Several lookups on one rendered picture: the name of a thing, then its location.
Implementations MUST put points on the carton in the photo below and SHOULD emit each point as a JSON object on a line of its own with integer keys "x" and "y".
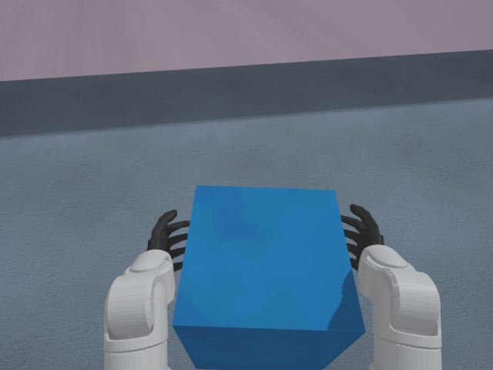
{"x": 266, "y": 281}

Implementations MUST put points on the robot right forearm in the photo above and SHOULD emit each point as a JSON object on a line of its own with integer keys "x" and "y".
{"x": 406, "y": 311}

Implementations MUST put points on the robot right hand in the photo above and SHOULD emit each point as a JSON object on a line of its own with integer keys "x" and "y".
{"x": 368, "y": 233}

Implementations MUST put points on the robot left forearm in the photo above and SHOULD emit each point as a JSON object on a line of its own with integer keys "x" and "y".
{"x": 135, "y": 314}

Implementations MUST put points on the robot left hand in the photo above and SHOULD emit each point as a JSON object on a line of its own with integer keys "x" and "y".
{"x": 160, "y": 233}

